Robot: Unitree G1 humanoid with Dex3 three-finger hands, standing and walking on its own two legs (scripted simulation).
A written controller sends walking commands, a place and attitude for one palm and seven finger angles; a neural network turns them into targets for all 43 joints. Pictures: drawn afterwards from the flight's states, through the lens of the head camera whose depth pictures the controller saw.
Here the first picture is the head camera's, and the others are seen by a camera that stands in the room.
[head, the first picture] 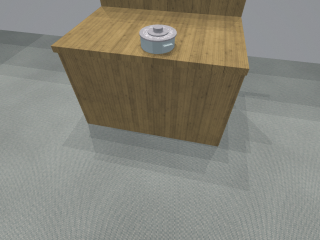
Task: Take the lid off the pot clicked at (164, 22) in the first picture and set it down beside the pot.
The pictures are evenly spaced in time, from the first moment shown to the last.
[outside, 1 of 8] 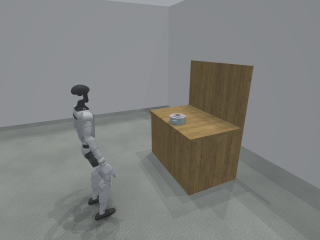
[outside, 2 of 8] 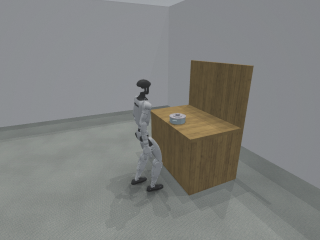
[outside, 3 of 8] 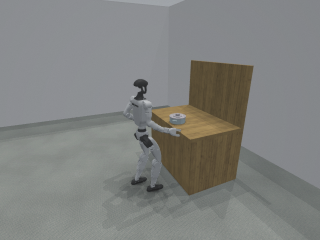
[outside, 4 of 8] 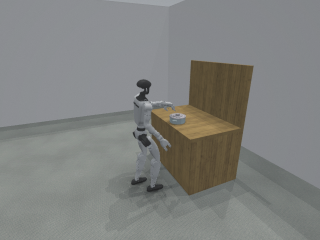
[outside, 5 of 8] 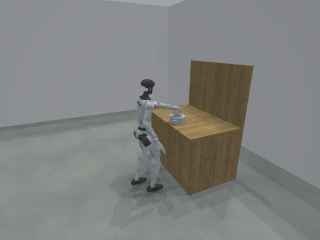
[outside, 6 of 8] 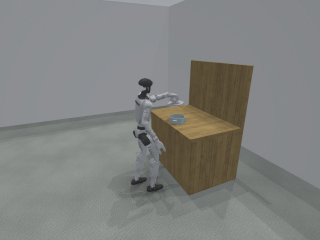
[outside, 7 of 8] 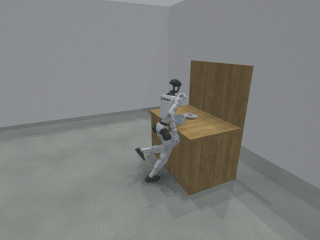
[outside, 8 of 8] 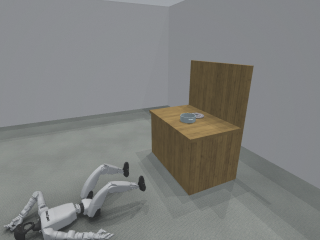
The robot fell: yes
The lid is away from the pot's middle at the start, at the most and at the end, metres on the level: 0.00 0.27 0.21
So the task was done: no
